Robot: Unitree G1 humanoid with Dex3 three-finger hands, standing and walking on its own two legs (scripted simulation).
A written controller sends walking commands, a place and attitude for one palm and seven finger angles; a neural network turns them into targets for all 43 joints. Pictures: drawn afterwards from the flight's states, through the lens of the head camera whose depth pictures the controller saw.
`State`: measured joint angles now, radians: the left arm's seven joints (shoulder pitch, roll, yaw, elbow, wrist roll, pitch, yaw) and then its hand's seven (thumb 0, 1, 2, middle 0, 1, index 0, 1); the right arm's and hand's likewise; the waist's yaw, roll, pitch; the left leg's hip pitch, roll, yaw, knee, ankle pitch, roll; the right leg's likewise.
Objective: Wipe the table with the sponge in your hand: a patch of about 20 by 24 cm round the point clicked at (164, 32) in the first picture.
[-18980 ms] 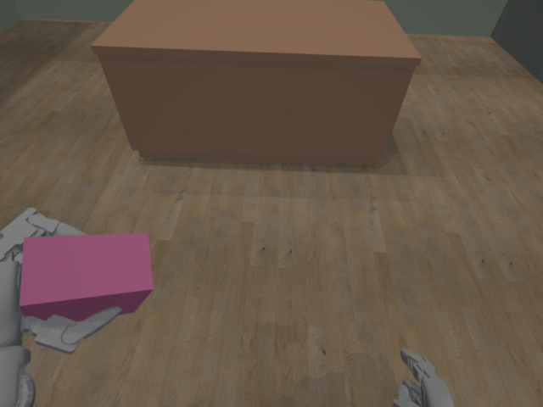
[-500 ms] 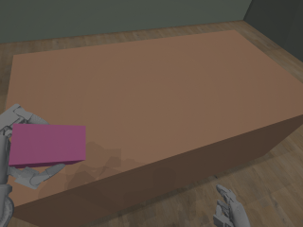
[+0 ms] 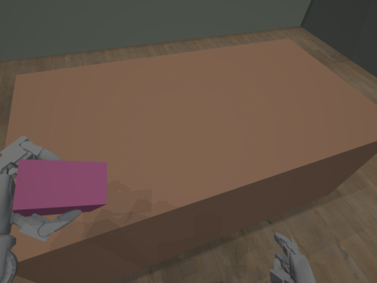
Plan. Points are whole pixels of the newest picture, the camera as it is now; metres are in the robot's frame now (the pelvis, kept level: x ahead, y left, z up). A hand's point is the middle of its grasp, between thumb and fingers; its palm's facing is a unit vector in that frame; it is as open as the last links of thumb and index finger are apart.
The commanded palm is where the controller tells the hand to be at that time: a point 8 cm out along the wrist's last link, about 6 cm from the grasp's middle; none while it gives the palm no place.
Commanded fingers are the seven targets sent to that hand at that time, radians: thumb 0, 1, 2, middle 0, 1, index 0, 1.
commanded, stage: shuffle to correct the standing spot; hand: left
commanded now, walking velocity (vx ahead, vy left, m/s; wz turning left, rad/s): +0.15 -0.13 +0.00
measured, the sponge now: (73, 189) +0.23 +0.22 +0.13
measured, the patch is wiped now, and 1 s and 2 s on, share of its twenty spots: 0.00 0.00 0.00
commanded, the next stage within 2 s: none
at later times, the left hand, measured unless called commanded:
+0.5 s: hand (93, 170) +0.25 +0.19 +0.15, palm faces +0.32 -0.86 -0.39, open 10.4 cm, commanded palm +0.19 +0.23 +0.17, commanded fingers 0.00 0.10 1.30 -1.20 -1.60 -1.20 -1.60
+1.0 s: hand (101, 175) +0.25 +0.17 +0.15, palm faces +0.32 -0.86 -0.39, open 10.4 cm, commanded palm +0.19 +0.21 +0.17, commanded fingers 0.00 0.10 1.30 -1.20 -1.60 -1.20 -1.60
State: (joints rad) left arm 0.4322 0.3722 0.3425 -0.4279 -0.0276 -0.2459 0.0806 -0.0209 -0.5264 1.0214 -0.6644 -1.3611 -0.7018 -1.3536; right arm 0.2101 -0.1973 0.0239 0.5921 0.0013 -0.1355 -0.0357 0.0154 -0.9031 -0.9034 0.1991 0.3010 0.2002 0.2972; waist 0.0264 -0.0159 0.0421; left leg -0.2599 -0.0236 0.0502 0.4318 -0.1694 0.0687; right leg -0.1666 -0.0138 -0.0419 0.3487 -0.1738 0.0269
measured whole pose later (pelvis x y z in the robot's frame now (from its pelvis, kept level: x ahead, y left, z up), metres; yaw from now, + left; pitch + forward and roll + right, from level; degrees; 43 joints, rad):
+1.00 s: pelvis +0.03 -0.07 -0.01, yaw +0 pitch -1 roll -1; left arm 0.47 0.38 0.35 -0.47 -0.07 -0.16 0.07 -0.02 -0.53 1.02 -0.66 -1.36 -0.70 -1.35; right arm 0.21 -0.20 0.01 0.59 0.02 -0.07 -0.04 0.02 -0.90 -0.90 0.20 0.30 0.20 0.30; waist 0.00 -0.01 0.02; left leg -0.26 0.06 0.02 0.55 -0.28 -0.02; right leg -0.18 0.07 -0.07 0.48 -0.30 -0.07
